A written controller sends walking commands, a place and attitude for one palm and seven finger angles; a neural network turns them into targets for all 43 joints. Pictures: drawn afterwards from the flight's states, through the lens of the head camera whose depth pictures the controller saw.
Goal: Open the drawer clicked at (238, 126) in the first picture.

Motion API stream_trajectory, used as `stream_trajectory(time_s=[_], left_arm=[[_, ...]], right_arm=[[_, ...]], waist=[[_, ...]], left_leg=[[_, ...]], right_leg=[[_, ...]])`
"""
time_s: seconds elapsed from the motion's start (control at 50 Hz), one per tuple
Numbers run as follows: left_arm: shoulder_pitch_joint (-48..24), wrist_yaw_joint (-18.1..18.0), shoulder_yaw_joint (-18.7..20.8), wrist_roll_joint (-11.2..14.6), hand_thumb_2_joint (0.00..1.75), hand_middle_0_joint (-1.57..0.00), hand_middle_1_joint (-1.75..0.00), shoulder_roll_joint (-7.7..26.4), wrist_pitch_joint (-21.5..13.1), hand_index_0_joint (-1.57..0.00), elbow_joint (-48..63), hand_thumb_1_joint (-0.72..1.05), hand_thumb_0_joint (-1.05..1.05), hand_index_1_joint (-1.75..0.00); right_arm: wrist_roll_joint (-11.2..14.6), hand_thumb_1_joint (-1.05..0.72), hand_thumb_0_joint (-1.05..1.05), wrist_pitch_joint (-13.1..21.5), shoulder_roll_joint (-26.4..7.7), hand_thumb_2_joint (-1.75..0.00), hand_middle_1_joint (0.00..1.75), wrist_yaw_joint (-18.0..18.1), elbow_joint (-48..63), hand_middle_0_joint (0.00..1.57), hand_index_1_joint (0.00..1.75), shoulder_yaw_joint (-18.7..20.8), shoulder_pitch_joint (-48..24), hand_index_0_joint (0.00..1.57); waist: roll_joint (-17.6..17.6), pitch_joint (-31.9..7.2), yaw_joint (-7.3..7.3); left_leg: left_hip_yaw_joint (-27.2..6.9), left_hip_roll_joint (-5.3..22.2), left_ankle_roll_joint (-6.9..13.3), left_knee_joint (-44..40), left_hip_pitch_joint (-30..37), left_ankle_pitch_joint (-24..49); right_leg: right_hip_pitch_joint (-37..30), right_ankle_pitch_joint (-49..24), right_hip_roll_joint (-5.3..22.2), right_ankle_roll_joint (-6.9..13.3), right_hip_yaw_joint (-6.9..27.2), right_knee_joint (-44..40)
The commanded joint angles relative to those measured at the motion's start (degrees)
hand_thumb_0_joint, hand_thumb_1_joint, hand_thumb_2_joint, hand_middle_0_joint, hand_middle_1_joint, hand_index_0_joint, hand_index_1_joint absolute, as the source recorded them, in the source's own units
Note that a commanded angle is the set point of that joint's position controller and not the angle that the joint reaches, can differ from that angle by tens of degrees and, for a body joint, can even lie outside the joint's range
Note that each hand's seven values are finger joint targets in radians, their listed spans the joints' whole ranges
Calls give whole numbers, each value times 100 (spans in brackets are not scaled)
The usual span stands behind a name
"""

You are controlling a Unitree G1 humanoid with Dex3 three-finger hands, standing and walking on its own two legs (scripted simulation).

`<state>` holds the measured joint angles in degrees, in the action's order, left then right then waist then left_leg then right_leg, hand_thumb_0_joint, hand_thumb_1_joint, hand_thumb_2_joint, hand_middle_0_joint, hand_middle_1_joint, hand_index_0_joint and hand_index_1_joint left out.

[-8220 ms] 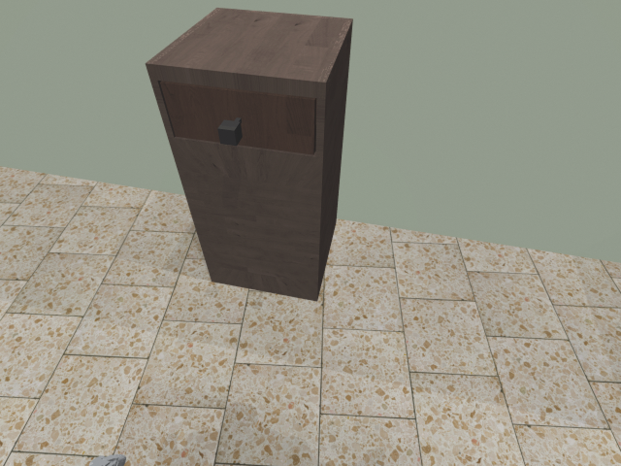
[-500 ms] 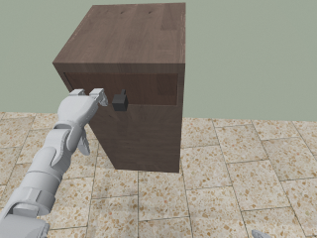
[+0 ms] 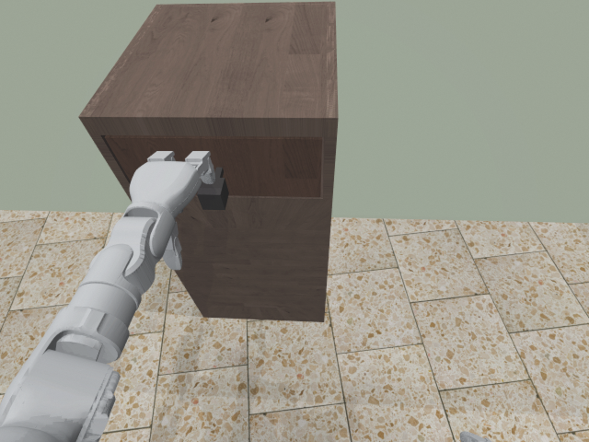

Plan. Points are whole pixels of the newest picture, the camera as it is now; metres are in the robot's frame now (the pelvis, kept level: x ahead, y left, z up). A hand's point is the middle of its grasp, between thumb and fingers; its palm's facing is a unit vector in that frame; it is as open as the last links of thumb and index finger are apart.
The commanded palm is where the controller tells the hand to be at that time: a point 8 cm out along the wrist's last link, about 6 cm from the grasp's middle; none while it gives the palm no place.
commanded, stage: move the hooked fingers above the handle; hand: left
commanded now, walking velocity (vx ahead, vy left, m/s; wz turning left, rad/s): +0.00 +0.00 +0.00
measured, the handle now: (215, 185) +0.54 +0.17 -0.01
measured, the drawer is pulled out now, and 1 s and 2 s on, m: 0.00 0.00 0.00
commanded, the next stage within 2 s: none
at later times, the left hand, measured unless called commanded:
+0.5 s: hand (208, 178) +0.49 +0.16 +0.06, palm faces -0.03 -0.05 -1.00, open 13.8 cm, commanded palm +0.48 +0.19 +0.11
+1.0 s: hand (194, 178) +0.49 +0.18 +0.06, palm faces +0.02 -0.03 -1.00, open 13.8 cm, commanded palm +0.48 +0.19 +0.11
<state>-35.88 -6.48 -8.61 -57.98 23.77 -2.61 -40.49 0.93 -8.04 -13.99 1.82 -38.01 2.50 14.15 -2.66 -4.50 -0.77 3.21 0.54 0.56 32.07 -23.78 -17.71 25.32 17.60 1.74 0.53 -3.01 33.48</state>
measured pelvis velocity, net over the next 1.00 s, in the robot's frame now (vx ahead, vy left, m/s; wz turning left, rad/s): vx -0.01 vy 0.00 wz -0.01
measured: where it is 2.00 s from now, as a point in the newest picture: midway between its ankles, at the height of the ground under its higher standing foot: outside the picture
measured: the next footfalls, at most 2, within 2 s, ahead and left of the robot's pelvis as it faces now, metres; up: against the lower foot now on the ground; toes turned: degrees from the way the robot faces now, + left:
none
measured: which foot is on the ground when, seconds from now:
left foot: down 0.00-1.00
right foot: down 0.00-1.00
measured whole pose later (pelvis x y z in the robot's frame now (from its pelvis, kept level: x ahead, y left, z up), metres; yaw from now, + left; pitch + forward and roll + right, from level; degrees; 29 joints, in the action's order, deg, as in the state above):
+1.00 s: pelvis -0.01 +0.00 -0.01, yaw +0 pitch +15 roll +0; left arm -51.9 -15.5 -5.6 -62.0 25.7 -3.9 -59.2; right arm -0.1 -5.7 -14.8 1.6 -40.0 3.2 18.4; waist -1.9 -6.4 -6.0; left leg 3.1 1.3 0.9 37.9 -34.1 -19.3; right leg 34.7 17.8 1.1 0.4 -2.9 37.1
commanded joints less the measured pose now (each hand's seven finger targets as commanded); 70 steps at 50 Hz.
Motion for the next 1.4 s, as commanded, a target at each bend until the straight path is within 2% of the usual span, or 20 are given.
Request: stream_trajectory(time_s=[0.0, 0.1, 0.26, 0.38, 0.46, 0.5, 0.58, 0.6, 0.66, 0.68, 0.8, 0.9, 0.94, 0.98, 1.02, 1.1, 1.16, 1.26, 1.34, 1.38], left_arm=[[-3012, -445, 788, -82, 30, -30, -120, 1521, -226, -30, 726, -50, 0, -120], [-3299, -744, 893, -218, 30, -30, -120, 1649, -143, -30, 236, -50, 0, -120], [-3949, -535, 369, -139, 30, -30, -120, 1141, -59, -30, -334, -50, 0, -120], [-4393, -674, 804, -192, 30, -30, -120, 1690, -391, -30, -335, -50, 0, -120], [-4061, -1027, 1382, -350, 30, -30, -120, 2335, -175, -30, -918, -50, 0, -120], [-4021, -1145, 1237, -436, 30, -30, -120, 2212, 54, -30, -1129, -50, 0, -120], [-3676, -1064, 1220, -463, 30, -30, -120, 2174, 331, -30, -1175, -50, 0, -120], [-3664, -971, 974, -386, 30, -30, -120, 1838, 337, -30, -1020, -50, 0, -120], [-3629, -708, 904, -258, 30, -30, -120, 1793, 278, -30, -1148, -50, 0, -120], [-3821, -659, 974, -254, 30, -30, -120, 1969, 177, -30, -882, -50, 0, -120], [-4316, -705, 601, -268, 30, -30, -120, 1462, -512, -30, -1, -50, 0, -120], [-4474, -1132, 753, -352, 30, -30, -120, 1578, -222, -30, -768, -50, 0, -120], [-4398, -1242, 784, -405, 30, -30, -120, 1596, 39, -30, -1038, -50, 0, -120], [-4552, -1236, 737, -450, 30, -30, -120, 1638, 287, -30, -1303, -50, 0, -120], [-4596, -1123, 437, -437, 30, -30, -120, 1289, 485, -30, -1405, -50, 0, -120], [-4449, -714, 487, -264, 30, -30, -120, 1292, 363, -30, -1209, -50, 0, -120], [-4524, -520, 425, -170, 30, -30, -120, 1203, 33, -30, -863, -50, 0, -120], [-4287, -826, 1158, -320, 30, -30, -120, 2013, -368, -30, -449, -50, 0, -120], [-3972, -1233, 1257, -451, 30, -30, -120, 2058, -48, -30, -676, -50, 0, -120], [-3839, -1300, 1333, -484, 30, -30, -120, 2178, 151, -30, -765, -50, 0, -120]], right_arm=[[-45, -90, 0, 124, -772, -90, 30, 89, 457, 20, 30, 264, 351, 20], [-86, -90, 0, 164, -779, -90, 30, 75, 401, 20, 30, 296, 530, 20], [-86, -90, 0, 164, -884, -90, 30, 55, 290, 20, 30, 394, 954, 20], [-140, -90, 0, 194, -913, -90, 30, 83, 141, 20, 30, 418, 1226, 20], [-145, -90, 0, 193, -950, -90, 30, 71, 133, 20, 30, 356, 1221, 20], [-142, -90, 0, 198, -941, -90, 30, 40, 147, 20, 30, 344, 1225, 20], [-140, -90, 0, 193, -987, -90, 30, -12, 237, 20, 30, 386, 1267, 20], [-139, -90, 0, 193, -977, -90, 30, -18, 265, 20, 30, 417, 1267, 20], [-85, -90, 0, 166, -1030, -90, 30, 30, 237, 20, 30, 407, 1261, 20], [-74, -90, 0, 163, -1047, -90, 30, 59, 251, 20, 30, 407, 1252, 20], [-123, -90, 0, 232, -906, -90, 30, 104, 187, 20, 30, 457, 1238, 20], [-116, -90, 0, 282, -933, -90, 30, 31, 37, 20, 30, 385, 1246, 20], [-124, -90, 0, 296, -929, -90, 30, -4, 79, 20, 30, 351, 1215, 20], [-119, -90, 0, 286, -963, -90, 30, -18, 90, 20, 30, 328, 1233, 20], [-115, -90, 0, 276, -955, -90, 30, -41, 114, 20, 30, 344, 1244, 20], [-122, -90, 0, 245, -986, -90, 30, 3, 215, 20, 30, 395, 1310, 20], [-139, -90, 0, 233, -979, -90, 30, 58, 214, 20, 30, 395, 1303, 20], [-196, -90, 0, 214, -948, -90, 30, 78, 189, 20, 30, 368, 1294, 20], [-185, -90, 0, 202, -919, -90, 30, 8, 186, 20, 30, 353, 1205, 20], [-195, -90, 0, 192, -947, -90, 30, -16, 172, 20, 30, 370, 1220, 20]], waist=[[309, -1867, -153], [58, -2261, -175], [327, -2372, -577], [75, -2615, -597], [122, -2441, -418], [61, -2420, -429], [54, -3000, -327], [80, -3107, -376], [553, -2580, -527], [469, -2538, -520], [-224, -2424, -627], [-74, -1945, -713], [-104, -2121, -622], [-55, -2265, -671], [-101, -2436, -718], [177, -2945, -704], [269, -2731, -771], [-81, -2725, -473], [-140, -2513, -384], [-72, -2835, -351]], left_leg=[[-127, -241, 198, -29, 653, 2172], [-61, -258, 185, 112, 497, 2204], [-69, -247, 238, 272, 375, 2168], [-127, -245, 243, 396, 278, 2251], [-66, -253, 215, 374, -264, 2098], [-25, -223, 196, 361, -316, 2090], [51, -162, 189, 385, -79, 2537], [60, -147, 206, 379, 107, 2639], [63, -143, 257, 275, -20, 2242], [52, -144, 268, 226, -33, 2086], [-141, -140, 251, 293, 682, 2234], [-214, -147, 192, 301, 325, 1780], [-179, -170, 174, 300, 217, 1828], [-163, -167, 167, 334, 157, 1888], [-128, -152, 168, 386, 292, 2027], [-149, -117, 218, 481, 545, 2485], [-170, -111, 246, 480, 514, 2489], [-170, -131, 217, 483, 341, 2728], [-92, -138, 171, 439, 36, 2639], [-43, -131, 178, 445, 108, 2805]], right_leg=[[-808, -2072, -284, 164, 134, -149], [-794, -2177, -293, 165, 181, -23], [-637, -2341, -314, 96, 221, -68], [-544, -2383, -334, 105, 271, 49], [-630, -2290, -342, 127, 235, 141], [-547, -2274, -350, 127, 190, 177], [-869, -2689, -361, 102, 190, 218], [-890, -2779, -371, 89, 201, 162], [-857, -2572, -368, 47, 215, -50], [-849, -2457, -355, 34, 251, -77], [-154, -1901, -393, 124, 206, -89], [335, -1365, -424, 150, 97, -20], [217, -1439, -419, 162, 84, 49], [157, -1561, -406, 142, 90, 91], [155, -1703, -411, 130, 91, 95], [-246, -2194, -397, 82, 154, 99], [-239, -2248, -391, 71, 181, 37], [-353, -2346, -395, 137, 173, 161], [-337, -2335, -409, 152, 94, 234], [-578, -2562, -393, 133, 117, 239]])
